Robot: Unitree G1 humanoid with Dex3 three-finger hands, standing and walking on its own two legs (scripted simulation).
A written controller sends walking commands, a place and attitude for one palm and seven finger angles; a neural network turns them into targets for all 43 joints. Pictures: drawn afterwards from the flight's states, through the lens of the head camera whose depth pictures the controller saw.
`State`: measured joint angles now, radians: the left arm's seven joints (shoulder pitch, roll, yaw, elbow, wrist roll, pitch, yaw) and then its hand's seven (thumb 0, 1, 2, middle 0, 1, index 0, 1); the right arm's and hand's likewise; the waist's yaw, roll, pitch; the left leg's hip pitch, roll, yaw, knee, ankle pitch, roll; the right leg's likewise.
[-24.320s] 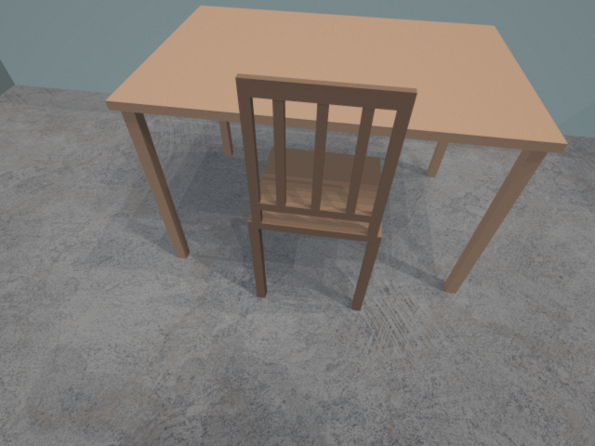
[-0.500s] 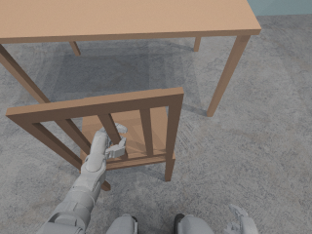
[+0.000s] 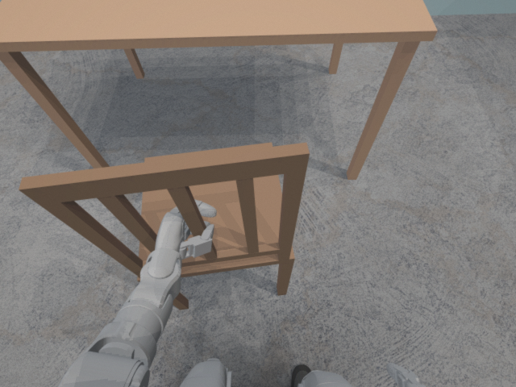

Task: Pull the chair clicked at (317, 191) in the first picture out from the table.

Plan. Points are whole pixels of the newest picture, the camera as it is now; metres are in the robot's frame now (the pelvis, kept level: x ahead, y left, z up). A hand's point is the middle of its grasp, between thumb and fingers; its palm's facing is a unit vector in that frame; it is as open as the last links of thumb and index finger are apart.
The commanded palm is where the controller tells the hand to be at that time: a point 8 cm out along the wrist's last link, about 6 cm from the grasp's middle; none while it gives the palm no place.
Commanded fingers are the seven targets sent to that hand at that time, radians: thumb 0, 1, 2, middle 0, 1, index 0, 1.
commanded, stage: step backward, pulling the chair out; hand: left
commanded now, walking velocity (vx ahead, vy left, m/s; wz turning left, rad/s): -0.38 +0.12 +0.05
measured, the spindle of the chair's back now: (197, 227) +0.38 +0.13 -0.08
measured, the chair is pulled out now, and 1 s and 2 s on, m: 0.40 0.54 0.56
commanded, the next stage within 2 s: stop walking, hand still on the chair in 0.66 s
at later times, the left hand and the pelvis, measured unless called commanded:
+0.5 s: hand (203, 281) +0.27 +0.10 -0.07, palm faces -0.03 -0.98 -0.19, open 5.5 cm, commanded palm +0.26 +0.16 -0.06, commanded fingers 0.00 0.90 0.90 -0.50 -1.45 -0.50 -1.45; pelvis -0.07 -0.01 -0.01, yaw +0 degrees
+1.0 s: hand (198, 320) +0.21 +0.10 -0.06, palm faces -0.06 -0.99 -0.16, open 5.5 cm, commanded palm +0.20 +0.16 -0.04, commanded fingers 0.00 0.90 0.90 -0.50 -1.45 -0.50 -1.45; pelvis -0.12 +0.00 +0.00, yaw +2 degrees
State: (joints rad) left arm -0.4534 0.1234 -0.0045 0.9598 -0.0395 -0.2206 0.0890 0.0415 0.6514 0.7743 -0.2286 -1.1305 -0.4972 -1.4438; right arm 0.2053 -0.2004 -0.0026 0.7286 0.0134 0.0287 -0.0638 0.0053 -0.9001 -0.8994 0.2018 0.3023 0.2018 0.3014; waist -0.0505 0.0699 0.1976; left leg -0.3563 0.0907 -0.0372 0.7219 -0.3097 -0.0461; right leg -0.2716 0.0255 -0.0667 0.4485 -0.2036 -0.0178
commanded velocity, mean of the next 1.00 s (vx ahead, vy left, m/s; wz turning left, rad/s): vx -0.20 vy -0.04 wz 0.02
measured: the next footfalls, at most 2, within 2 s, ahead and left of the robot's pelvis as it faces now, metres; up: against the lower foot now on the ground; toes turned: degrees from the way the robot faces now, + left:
left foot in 0.72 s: -0.13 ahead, +0.15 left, +0.00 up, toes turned +3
right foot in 0.88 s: -0.04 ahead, -0.11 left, +0.00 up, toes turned -3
